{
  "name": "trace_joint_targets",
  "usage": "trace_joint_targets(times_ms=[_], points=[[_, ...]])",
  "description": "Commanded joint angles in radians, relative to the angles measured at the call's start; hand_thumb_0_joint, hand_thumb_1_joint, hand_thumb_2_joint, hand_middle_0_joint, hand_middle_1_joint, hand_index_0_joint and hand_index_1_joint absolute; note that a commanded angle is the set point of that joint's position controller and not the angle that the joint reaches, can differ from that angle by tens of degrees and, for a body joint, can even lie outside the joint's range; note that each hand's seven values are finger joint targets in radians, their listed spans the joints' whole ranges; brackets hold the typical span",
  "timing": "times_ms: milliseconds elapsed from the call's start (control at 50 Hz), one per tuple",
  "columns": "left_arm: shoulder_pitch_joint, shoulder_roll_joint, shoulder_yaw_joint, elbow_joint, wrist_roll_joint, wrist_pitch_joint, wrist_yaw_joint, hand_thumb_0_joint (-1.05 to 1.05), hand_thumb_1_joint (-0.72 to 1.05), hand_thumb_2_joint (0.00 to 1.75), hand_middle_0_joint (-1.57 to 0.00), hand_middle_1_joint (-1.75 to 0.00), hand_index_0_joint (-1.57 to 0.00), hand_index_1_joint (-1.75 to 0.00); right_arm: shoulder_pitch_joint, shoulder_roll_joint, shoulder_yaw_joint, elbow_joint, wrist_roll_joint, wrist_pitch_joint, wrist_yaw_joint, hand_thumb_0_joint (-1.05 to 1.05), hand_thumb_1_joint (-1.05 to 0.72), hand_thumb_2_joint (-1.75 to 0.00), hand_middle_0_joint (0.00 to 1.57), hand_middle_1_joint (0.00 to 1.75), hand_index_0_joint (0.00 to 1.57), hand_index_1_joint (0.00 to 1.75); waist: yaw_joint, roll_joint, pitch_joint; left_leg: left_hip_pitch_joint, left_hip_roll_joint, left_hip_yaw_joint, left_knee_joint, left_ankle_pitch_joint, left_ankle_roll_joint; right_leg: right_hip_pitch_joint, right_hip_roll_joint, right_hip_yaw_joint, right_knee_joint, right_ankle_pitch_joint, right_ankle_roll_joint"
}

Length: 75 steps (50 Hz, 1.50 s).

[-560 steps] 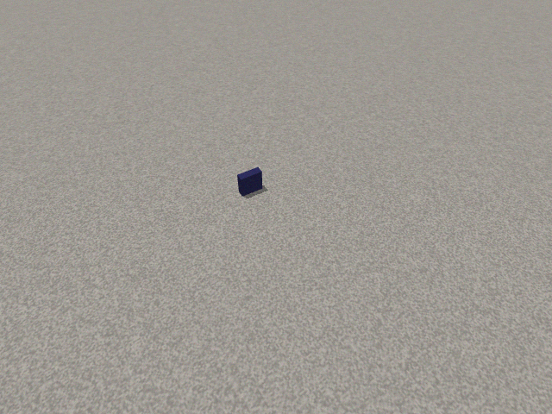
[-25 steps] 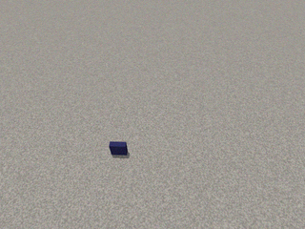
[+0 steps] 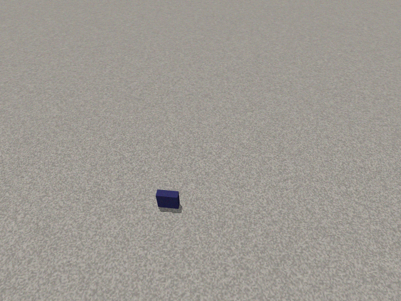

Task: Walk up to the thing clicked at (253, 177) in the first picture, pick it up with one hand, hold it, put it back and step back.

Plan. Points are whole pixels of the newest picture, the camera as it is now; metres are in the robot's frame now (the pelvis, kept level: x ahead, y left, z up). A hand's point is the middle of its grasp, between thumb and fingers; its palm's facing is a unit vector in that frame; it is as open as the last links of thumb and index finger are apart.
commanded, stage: walk up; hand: left
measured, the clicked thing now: (168, 199) +0.77 +0.21 -0.72
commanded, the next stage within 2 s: none
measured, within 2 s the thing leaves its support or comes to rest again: neither
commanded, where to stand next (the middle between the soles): +0.34 +0.00 m, yaw -4 degrees
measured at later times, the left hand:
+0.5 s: hand (86, 263) +0.24 +0.29 -0.14, palm faces -0.09 -0.91 -0.41, open 7.4 cm
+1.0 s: hand (106, 228) +0.35 +0.28 -0.18, palm faces -0.07 -0.93 -0.35, open 7.4 cm
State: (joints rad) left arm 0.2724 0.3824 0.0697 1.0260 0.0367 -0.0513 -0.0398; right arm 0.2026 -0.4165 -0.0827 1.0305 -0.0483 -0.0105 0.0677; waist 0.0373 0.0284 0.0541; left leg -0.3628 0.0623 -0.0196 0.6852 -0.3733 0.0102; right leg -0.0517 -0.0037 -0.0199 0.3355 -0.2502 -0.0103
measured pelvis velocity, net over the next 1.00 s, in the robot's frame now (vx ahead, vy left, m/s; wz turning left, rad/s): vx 0.27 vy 0.02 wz -0.06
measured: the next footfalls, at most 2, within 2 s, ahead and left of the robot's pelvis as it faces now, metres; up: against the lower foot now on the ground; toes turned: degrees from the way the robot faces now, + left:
left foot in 0.06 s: +0.14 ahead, +0.15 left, +0.00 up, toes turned +2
right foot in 0.48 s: +0.30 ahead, -0.12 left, +0.00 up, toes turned -5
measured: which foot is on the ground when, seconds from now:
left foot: up 0.00-0.04, down 0.06-0.50, up 0.52-0.82, down 0.84-1.00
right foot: down 0.00-0.08, up 0.10-0.46, down 0.48-1.00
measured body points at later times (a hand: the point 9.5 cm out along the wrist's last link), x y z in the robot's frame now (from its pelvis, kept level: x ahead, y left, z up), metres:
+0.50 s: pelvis +0.16 +0.01 -0.02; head +0.17 -0.01 +0.43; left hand +0.25 +0.33 -0.11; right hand +0.17 -0.32 -0.15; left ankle +0.10 +0.15 -0.74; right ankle +0.23 -0.11 -0.75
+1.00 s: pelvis +0.27 +0.02 -0.02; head +0.32 +0.03 +0.42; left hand +0.35 +0.33 -0.16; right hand +0.37 -0.29 -0.13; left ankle +0.36 +0.14 -0.74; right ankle +0.25 -0.11 -0.72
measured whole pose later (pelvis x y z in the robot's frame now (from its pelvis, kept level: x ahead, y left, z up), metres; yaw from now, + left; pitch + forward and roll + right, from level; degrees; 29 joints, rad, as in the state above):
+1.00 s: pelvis +0.27 +0.02 -0.02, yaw -4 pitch -2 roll +0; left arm 0.23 0.41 0.02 0.90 -0.01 0.00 0.00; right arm 0.15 -0.35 -0.02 0.87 -0.02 -0.03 0.01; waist 0.03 -0.04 0.13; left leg -0.39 0.05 0.04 0.66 -0.23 0.00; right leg -0.32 -0.02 0.01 0.85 -0.53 -0.03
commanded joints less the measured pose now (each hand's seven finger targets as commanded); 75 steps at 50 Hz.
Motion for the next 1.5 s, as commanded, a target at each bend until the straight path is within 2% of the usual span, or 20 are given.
trace_joint_targets(times_ms=[0, 40, 60, 80, 120, 200, 360, 420, 440, 480, 500, 600, 740, 800, 840, 860, 1000, 1060, 1140, 1480], points=[[-0.139, 0.274, 0.056, -0.146, -0.009, -0.013, 0.003, 0.00, 0.90, 0.90, -0.20, -0.30, -0.20, -0.30, 0.066, -0.148, -0.059, -0.089, 0.003, -0.042, -0.003, 0.00, -0.90, -0.90, 0.20, 0.30, 0.20, 0.30, -0.096, -0.152, 0.024, 0.232, -0.017, 0.074, -0.192, 0.181, -0.012, -0.269, -0.178, 0.100, 0.001, -0.168, -0.141], [-0.048, 0.184, 0.028, -0.159, -0.008, -0.002, 0.000, 0.00, 0.90, 0.90, -0.20, -0.30, -0.20, -0.30, 0.226, -0.229, -0.096, -0.052, -0.004, -0.052, -0.023, 0.00, -0.90, -0.90, 0.20, 0.30, 0.20, 0.30, -0.154, 0.109, -0.068, 0.513, 0.000, -0.008, -0.267, -0.006, 0.024, -0.460, -0.064, 0.026, 0.386, -0.176, -0.098], [-0.022, 0.119, 0.008, -0.178, -0.023, -0.003, 0.002, 0.00, 0.90, 0.90, -0.20, -0.30, -0.20, -0.30, 0.271, -0.323, -0.109, -0.077, -0.017, -0.063, -0.031, 0.00, -0.90, -0.90, 0.20, 0.30, 0.20, 0.30, -0.166, 0.336, -0.062, 0.489, 0.277, -0.520, -0.492, -0.344, 0.122, -0.632, 0.092, 0.019, 0.683, -0.342, -0.046], [-0.023, 0.226, 0.034, -0.155, -0.019, 0.004, 0.017, 0.00, 0.90, 0.90, -0.20, -0.30, -0.20, -0.30, 0.182, -0.355, -0.111, -0.119, 0.012, -0.065, -0.028, 0.00, -0.90, -0.90, 0.20, 0.30, 0.20, 0.30, -0.136, 0.184, -0.029, 0.327, 0.357, -0.648, -0.552, -0.487, 0.221, -0.573, 0.023, 0.168, 0.767, -0.336, -0.059], [0.033, 0.256, 0.030, -0.132, -0.033, 0.003, 0.015, 0.00, 0.90, 0.90, -0.20, -0.30, -0.20, -0.30, 0.078, -0.290, -0.078, -0.168, 0.025, -0.067, -0.035, 0.00, -0.90, -0.90, 0.20, 0.30, 0.20, 0.30, -0.061, 0.087, 0.049, 0.235, 0.292, -0.444, -0.514, -0.331, 0.202, -0.565, -0.030, 0.173, 0.793, -0.203, -0.053], [0.086, 0.246, 0.036, -0.110, -0.025, 0.004, -0.005, 0.00, 0.90, 0.90, -0.20, -0.30, -0.20, -0.30, 0.072, -0.243, -0.061, -0.200, 0.024, -0.075, -0.037, 0.00, -0.90, -0.90, 0.20, 0.30, 0.20, 0.30, -0.049, 0.124, 0.053, 0.174, 0.215, -0.200, -0.494, -0.053, 0.195, -0.455, -0.061, 0.100, 0.601, -0.114, 0.001], [-0.012, 0.212, 0.046, -0.183, -0.014, -0.006, -0.033, 0.00, 0.90, 0.90, -0.20, -0.30, -0.20, -0.30, 0.096, -0.258, -0.063, -0.252, 0.031, -0.073, -0.028, 0.00, -0.90, -0.90, 0.20, 0.30, 0.20, 0.30, -0.057, 0.109, 0.057, 0.097, 0.185, -0.082, -0.440, -0.054, 0.185, -0.285, -0.060, -0.004, 0.313, 0.022, -0.008], [0.069, 0.212, 0.055, -0.165, -0.012, -0.021, -0.022, 0.00, 0.90, 0.90, -0.20, -0.30, -0.20, -0.30, 0.081, -0.231, -0.048, -0.272, 0.035, -0.061, -0.027, 0.00, -0.90, -0.90, 0.20, 0.30, 0.20, 0.30, -0.005, 0.039, 0.015, 0.045, 0.137, -0.018, -0.246, 0.089, 0.149, -0.089, -0.005, -0.061, 0.204, 0.051, -0.016], [0.147, 0.236, 0.068, -0.150, -0.013, -0.030, -0.009, 0.00, 0.90, 0.90, -0.20, -0.30, -0.20, -0.30, 0.111, -0.185, -0.029, -0.275, 0.036, -0.059, -0.029, 0.00, -0.90, -0.90, 0.20, 0.30, 0.20, 0.30, 0.035, -0.062, -0.045, 0.012, 0.093, 0.022, -0.058, 0.180, 0.119, 0.044, -0.001, -0.022, 0.156, 0.011, -0.033], [0.220, 0.384, 0.101, -0.176, -0.019, -0.048, 0.011, 0.00, 0.90, 0.90, -0.20, -0.30, -0.20, -0.30, 0.155, -0.131, -0.006, -0.300, 0.044, -0.057, -0.037, 0.00, -0.90, -0.90, 0.20, 0.30, 0.20, 0.30, 0.053, -0.331, -0.071, -0.297, -0.099, 0.079, 0.401, -0.162, 0.033, 0.177, -0.393, 0.644, -0.088, -0.132, -0.223], [0.169, 0.384, 0.096, -0.201, -0.030, -0.044, 0.010, 0.00, 0.90, 0.90, -0.20, -0.30, -0.20, -0.30, 0.122, -0.206, -0.026, -0.279, 0.033, -0.048, -0.050, 0.00, -0.90, -0.90, 0.20, 0.30, 0.20, 0.30, 0.041, -0.194, -0.019, -0.272, -0.028, -0.029, 0.475, -0.195, 0.029, 0.047, -0.445, 0.688, -0.063, -0.114, -0.301], [0.069, 0.287, 0.062, -0.242, -0.038, -0.047, 0.021, 0.00, 0.90, 0.90, -0.20, -0.30, -0.20, -0.30, 0.193, -0.184, -0.027, -0.225, 0.043, -0.039, -0.028, 0.00, -0.90, -0.90, 0.20, 0.30, 0.20, 0.30, -0.032, -0.188, 0.008, -0.163, 0.017, -0.016, 0.330, 0.016, 0.006, -0.101, -0.237, 0.234, -0.032, 0.149, -0.216], [0.046, 0.259, 0.031, -0.267, -0.033, -0.026, 0.042, 0.00, 0.90, 0.90, -0.20, -0.30, -0.20, -0.30, 0.104, -0.116, -0.015, -0.231, 0.037, -0.042, -0.046, 0.00, -0.90, -0.90, 0.20, 0.30, 0.20, 0.30, -0.022, -0.168, -0.050, 0.071, -0.026, 0.076, -0.017, 0.196, -0.005, -0.190, -0.210, 0.062, 0.178, 0.624, -0.184], [0.000, 0.211, 0.004, -0.283, -0.048, -0.003, 0.050, 0.00, 0.90, 0.90, -0.20, -0.30, -0.20, -0.30, 0.160, -0.168, -0.030, -0.197, 0.031, -0.054, -0.063, 0.00, -0.90, -0.90, 0.20, 0.30, 0.20, 0.30, -0.079, -0.024, -0.100, 0.292, -0.012, 0.032, -0.193, 0.483, 0.043, -0.312, -0.124, 0.031, 0.390, 0.336, -0.093], [0.098, 0.171, -0.009, -0.249, -0.071, 0.026, 0.057, 0.00, 0.90, 0.90, -0.20, -0.30, -0.20, -0.30, 0.104, -0.252, -0.033, -0.236, 0.043, -0.062, -0.072, 0.00, -0.90, -0.90, 0.20, 0.30, 0.20, 0.30, -0.040, 0.145, -0.174, 0.278, 0.323, -0.386, -0.280, 0.598, 0.228, -0.340, 0.024, 0.051, 0.614, -0.338, -0.020], [0.080, 0.212, -0.001, -0.210, -0.060, 0.040, 0.065, 0.00, 0.90, 0.90, -0.20, -0.30, -0.20, -0.30, 0.060, -0.259, -0.037, -0.228, 0.048, -0.056, -0.074, 0.00, -0.90, -0.90, 0.20, 0.30, 0.20, 0.30, -0.038, 0.128, -0.154, 0.199, 0.322, -0.405, -0.289, 0.448, 0.259, -0.306, -0.013, 0.094, 0.663, -0.384, -0.026], [0.106, 0.196, 0.008, -0.084, -0.034, 0.025, 0.058, 0.00, 0.90, 0.90, -0.20, -0.30, -0.20, -0.30, -0.104, -0.210, 0.000, -0.215, 0.048, -0.019, -0.076, 0.00, -0.90, -0.90, 0.20, 0.30, 0.20, 0.30, 0.017, 0.156, -0.117, 0.033, 0.163, -0.129, -0.148, 0.354, 0.123, -0.111, -0.023, 0.008, 0.224, -0.032, -0.021], [-0.084, 0.304, 0.018, -0.119, -0.025, 0.009, 0.054, 0.00, 0.90, 0.90, -0.20, -0.30, -0.20, -0.30, -0.091, -0.142, 0.018, -0.179, 0.068, -0.005, -0.071, 0.00, -0.90, -0.90, 0.20, 0.30, 0.20, 0.30, -0.059, -0.077, -0.060, 0.111, -0.006, -0.010, -0.063, 0.066, 0.012, -0.326, -0.243, 0.303, 0.069, 0.019, -0.134], [-0.119, 0.228, -0.012, -0.082, -0.034, 0.007, 0.050, 0.00, 0.90, 0.90, -0.20, -0.30, -0.20, -0.30, -0.138, -0.162, 0.024, -0.121, 0.060, -0.020, -0.060, 0.00, -0.90, -0.90, 0.20, 0.30, 0.20, 0.30, -0.043, -0.048, -0.094, 0.208, 0.076, -0.066, -0.164, 0.294, 0.051, -0.263, -0.123, 0.127, 0.125, 0.085, -0.035], [-0.235, 0.200, -0.021, 0.033, -0.042, 0.027, 0.042, 0.00, 0.90, 0.90, -0.20, -0.30, -0.20, -0.30, -0.203, -0.148, 0.050, 0.043, 0.051, -0.018, -0.062, 0.00, -0.90, -0.90, 0.20, 0.30, 0.20, 0.30, -0.032, -0.030, -0.079, 0.248, 0.074, -0.037, -0.357, 0.316, 0.003, -0.100, -0.131, 0.100, -0.052, 0.121, -0.015]])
